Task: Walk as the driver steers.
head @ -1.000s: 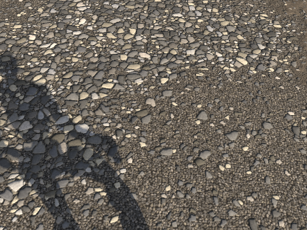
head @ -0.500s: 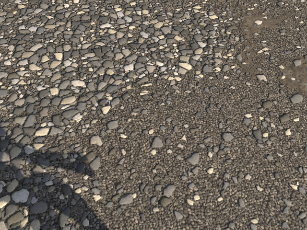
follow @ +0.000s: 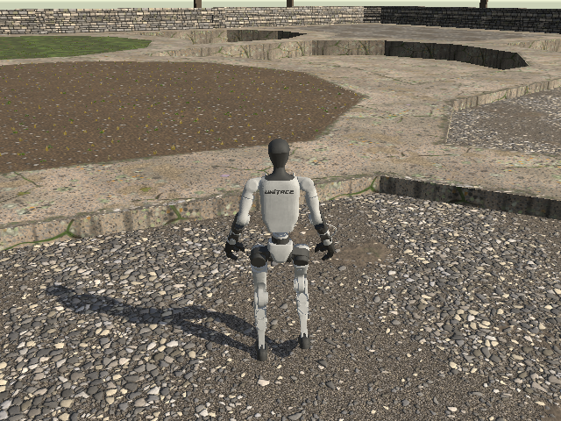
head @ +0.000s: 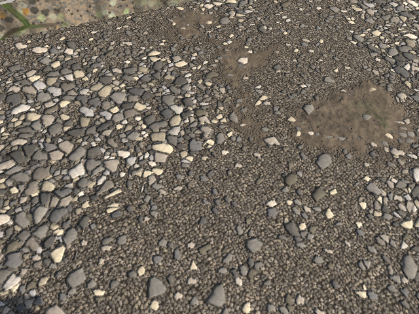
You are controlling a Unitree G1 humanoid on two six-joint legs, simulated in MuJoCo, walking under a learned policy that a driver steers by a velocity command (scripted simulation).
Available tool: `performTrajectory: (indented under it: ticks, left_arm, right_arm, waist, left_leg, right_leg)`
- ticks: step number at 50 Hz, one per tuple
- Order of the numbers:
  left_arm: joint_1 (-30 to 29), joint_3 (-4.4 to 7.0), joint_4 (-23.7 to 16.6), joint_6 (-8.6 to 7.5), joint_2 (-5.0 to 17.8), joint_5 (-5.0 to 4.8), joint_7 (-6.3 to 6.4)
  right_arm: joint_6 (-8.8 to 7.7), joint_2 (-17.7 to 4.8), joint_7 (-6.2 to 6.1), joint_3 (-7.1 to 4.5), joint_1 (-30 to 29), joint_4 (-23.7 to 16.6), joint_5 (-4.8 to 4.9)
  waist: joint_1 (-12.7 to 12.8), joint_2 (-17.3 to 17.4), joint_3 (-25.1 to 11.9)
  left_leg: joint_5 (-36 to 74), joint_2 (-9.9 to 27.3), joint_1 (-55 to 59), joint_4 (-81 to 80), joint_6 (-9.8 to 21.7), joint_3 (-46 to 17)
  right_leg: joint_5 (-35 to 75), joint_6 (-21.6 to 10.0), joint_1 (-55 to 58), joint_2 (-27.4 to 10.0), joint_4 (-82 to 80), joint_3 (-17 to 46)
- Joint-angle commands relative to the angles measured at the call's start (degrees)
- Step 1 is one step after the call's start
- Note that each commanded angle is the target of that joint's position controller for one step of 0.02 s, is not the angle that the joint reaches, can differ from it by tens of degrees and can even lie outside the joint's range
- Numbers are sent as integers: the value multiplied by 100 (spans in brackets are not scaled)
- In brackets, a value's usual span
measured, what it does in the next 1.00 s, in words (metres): walks ahead: right foot, then left foot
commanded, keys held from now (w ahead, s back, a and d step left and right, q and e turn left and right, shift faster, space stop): w+e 0.14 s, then w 0.86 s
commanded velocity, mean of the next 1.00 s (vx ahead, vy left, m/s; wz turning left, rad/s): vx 0.50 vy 0.00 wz -0.22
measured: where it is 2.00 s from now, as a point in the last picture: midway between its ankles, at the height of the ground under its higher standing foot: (250, 173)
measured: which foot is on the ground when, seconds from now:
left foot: down 0.00-0.32, up 0.34-0.82, down 0.84-1.00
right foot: up 0.00-0.30, down 0.32-0.86, up 0.88-1.00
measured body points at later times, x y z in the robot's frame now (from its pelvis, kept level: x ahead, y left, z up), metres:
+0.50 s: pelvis +0.27 -0.08 +0.00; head +0.30 -0.10 +0.45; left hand +0.43 +0.16 -0.10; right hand +0.32 -0.38 -0.12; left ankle +0.28 +0.08 -0.66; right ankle +0.28 -0.17 -0.74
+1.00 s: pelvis +0.56 -0.07 +0.00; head +0.59 -0.06 +0.45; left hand +0.70 +0.19 -0.13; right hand +0.61 -0.36 -0.11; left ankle +0.62 +0.01 -0.74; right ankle +0.48 -0.21 -0.66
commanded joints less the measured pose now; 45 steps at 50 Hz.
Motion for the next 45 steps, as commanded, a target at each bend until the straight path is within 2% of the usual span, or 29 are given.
performTrajectory:
  ticks: [1, 4, 7, 9, 11, 13, 14, 15, 16, 17, 18, 19, 20, 21, 22, 23, 25, 28, 32, 35, 37, 39, 40, 41, 42, 43, 44, 45]
  left_arm:
    - [-211, 56, -566, -29, 202, 22, -22]
    - [-486, 21, -626, -60, 150, 24, -92]
    - [-1047, -34, -758, -120, 47, 27, -205]
    - [-1376, -73, -882, -138, -25, 20, -261]
    - [-1543, -66, -983, -149, 19, 19, -298]
    - [-1402, 15, -1004, -153, 200, 73, -306]
    - [-954, 111, -902, -144, 368, 107, -293]
    - [-70, 264, -629, -128, 621, 103, -248]
    - [887, 413, -406, -78, 1013, 93, -154]
    - [893, 468, -366, -107, 1635, 61, -122]
    - [1035, 314, -450, -160, 1063, 70, -147]
    - [747, 227, -377, -228, 881, 118, -173]
    - [386, 183, -352, -266, 754, 98, -172]
    - [62, 122, -352, -284, 558, 114, -176]
    - [-123, 72, -382, -314, 424, 177, -172]
    - [-203, 66, -376, -347, 386, 190, -171]
    - [-227, 82, -275, -428, 448, 148, -155]
    - [-76, 109, -79, -464, 563, 152, -87]
    - [219, 125, 170, -430, 679, 113, -25]
    - [528, 153, 418, -393, 758, 67, -20]
    - [602, 178, 545, -343, 795, 42, 1]
    - [579, 202, 630, -281, 844, 37, 31]
    - [504, 210, 640, -249, 884, 45, 45]
    - [428, 186, 643, -206, 846, 64, 57]
    - [502, 87, 591, -183, 638, 131, 82]
    - [1223, -91, 450, -276, 69, 144, 35]
    - [1070, -100, 544, -388, 169, 113, 14]
    - [603, 24, 423, -471, 628, -43, -31]
  right_arm:
    - [-113, -817, -25, -214, -107, -215, 17]
    - [-79, -956, -32, -251, -112, -117, 20]
    - [-15, -1079, -57, -269, 39, 1, 60]
    - [32, -1155, -40, -281, 305, 144, 121]
    - [90, -1250, -10, -306, 462, 270, 193]
    - [150, -1411, -14, -344, 455, 340, 256]
    - [184, -1479, -30, -351, 410, 368, 277]
    - [210, -1393, -54, -299, 400, 387, 268]
    - [180, -1133, -77, -173, 435, 292, 122]
    - [67, -364, 19, 103, 1109, 61, -23]
    - [-68, -907, 70, -18, 640, 194, 167]
    - [-127, -1131, 92, -96, 3, -55, 361]
    - [-158, -1025, 56, -60, -177, -99, 313]
    - [-146, -1005, 26, -77, -218, -53, 183]
    - [-88, -981, 32, -91, -41, 3, 154]
    - [-22, -895, 40, -82, 100, 62, 150]
    - [91, -708, 34, -51, 157, 111, 114]
    - [138, -594, 22, -9, -374, -47, 44]
    - [61, -448, 117, 70, -1143, -208, 90]
    - [31, -502, 193, 78, -1548, -350, 130]
    - [10, -586, 248, 58, -1652, -434, 125]
    - [-8, -687, 278, 23, -1480, -414, 114]
    - [-16, -784, 271, -26, -1187, -344, 108]
    - [-16, -954, 235, -135, -517, -141, 93]
    - [-5, -1259, 184, -256, 405, 89, 62]
    - [27, -1847, 151, -398, 1014, 175, -26]
    - [46, -1429, 183, -290, 1164, 247, 105]
    - [41, -1176, 174, -191, 771, 196, 149]
  waist:
    - [2, 808, 14]
    - [-61, 694, 23]
    - [-272, 633, 169]
    - [-380, 578, 280]
    - [-351, 595, 369]
    - [-112, 730, 208]
    - [217, 787, -113]
    - [696, 704, -611]
    - [1089, 303, -1238]
    - [458, -1259, -2021]
    - [872, -529, -2459]
    - [878, -404, -1497]
    - [653, -120, -990]
    - [455, -29, -645]
    - [238, -131, -555]
    - [123, -133, -540]
    - [4, -26, -388]
    - [105, 52, -76]
    - [397, 9, 154]
    - [535, -8, 287]
    - [497, -32, 311]
    - [356, -113, 196]
    - [179, -190, 4]
    - [-183, -148, -419]
    - [-540, 72, -1166]
    - [-354, 1381, -2064]
    - [-505, 1784, -2401]
    - [-494, 1353, -1526]
  left_leg:
    - [665, 1654, 619, -1398, 984, -1232]
    - [1232, 1587, 815, -1436, 930, -586]
    - [1418, 1505, 912, -1424, 786, -32]
    - [1447, 1585, 1068, -1419, 769, 73]
    - [1792, 1738, 1381, -1314, 751, 103]
    - [3368, 1809, 1661, -784, 678, 234]
    - [4312, 1741, 1665, -111, 584, 388]
    - [4658, 1537, 1263, 940, 429, 613]
    - [3095, 1317, -68, 2531, 202, 666]
    - [-1893, 277, -2345, 4674, -153, 340]
    - [-2300, 260, -2792, 5349, -104, -767]
    - [-1856, 484, -3220, 5414, -30, -735]
    - [-1333, 733, -3124, 5019, 4, -685]
    - [-1023, 882, -2881, 4631, -37, -659]
    - [-769, 997, -2483, 4443, -67, -722]
    - [-631, 1016, -2253, 4303, -111, -728]
    - [-412, 1023, -2196, 3946, -235, -672]
    - [480, 1018, -2539, 3003, -380, -666]
    - [1738, 745, -2231, 1510, -342, -475]
    - [1802, 628, -2250, 1002, -228, -502]
    - [1455, 594, -2361, 759, -66, -561]
    - [998, 501, -2110, 640, 92, -489]
    - [791, 346, -1649, 591, 193, -336]
    - [800, 141, -715, 493, 341, -133]
    - [1023, 513, 822, 735, 586, -493]
    - [118, 1986, 3106, 529, 1529, -3061]
    - [-812, 2280, 3497, -460, 1774, -4683]
    - [-1396, 2170, 2893, -605, 1477, -4036]
  right_leg:
    - [463, 84, -946, -416, -400, 249]
    - [1304, 103, -932, -422, -1255, 138]
    - [1966, 29, -656, -326, -2191, -177]
    - [1904, -69, -496, -242, -2631, -290]
    - [1528, -226, -408, -132, -2943, -366]
    - [978, -442, 89, 138, -3184, -579]
    - [923, -578, 816, 341, -3372, -723]
    - [1303, -750, 2164, 569, -3683, -828]
    - [1596, -999, 3971, -62, -3472, 99]
    - [643, -2058, 5705, -1685, -3968, 3221]
    - [217, -2105, 5644, -1900, -4617, 3986]
    - [700, -1820, 4967, -1672, -4719, 3017]
    - [1273, -1630, 4167, -1414, -4762, 2303]
    - [1823, -1523, 3477, -1204, -4888, 1780]
    - [2098, -1481, 2988, -1071, -5074, 1486]
    - [2134, -1505, 2731, -1024, -5266, 1380]
    - [2347, -1566, 2384, -1007, -5556, 1063]
    - [2417, -1493, 2308, -892, -5777, 629]
    - [2011, -1225, 2295, -681, -5854, 155]
    - [1838, -1179, 2725, -903, -5732, 218]
    - [2062, -1098, 3183, -1107, -5499, 292]
    - [2653, -981, 3516, -1207, -5182, 321]
    - [3471, -900, 3590, -1145, -4815, 262]
    - [4311, -769, 3493, -899, -3987, 65]
    - [3818, -578, 2792, -592, -2660, -177]
    - [1523, -98, 479, 286, -341, -434]
    - [-1400, -45, -465, 659, 573, 274]
    - [-1202, -135, -1073, 284, 985, 440]
Next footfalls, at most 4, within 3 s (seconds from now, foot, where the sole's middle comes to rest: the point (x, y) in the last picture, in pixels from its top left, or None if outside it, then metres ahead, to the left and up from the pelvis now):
0.32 right None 0.32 -0.17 -0.78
0.84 left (209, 261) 0.66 0.00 -0.78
1.36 right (284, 201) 0.90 -0.29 -0.78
1.82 left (216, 158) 1.11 -0.04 -0.78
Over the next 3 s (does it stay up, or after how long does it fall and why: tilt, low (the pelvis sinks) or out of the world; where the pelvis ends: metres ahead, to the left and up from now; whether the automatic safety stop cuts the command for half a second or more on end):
stays up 1.04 -0.13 0.00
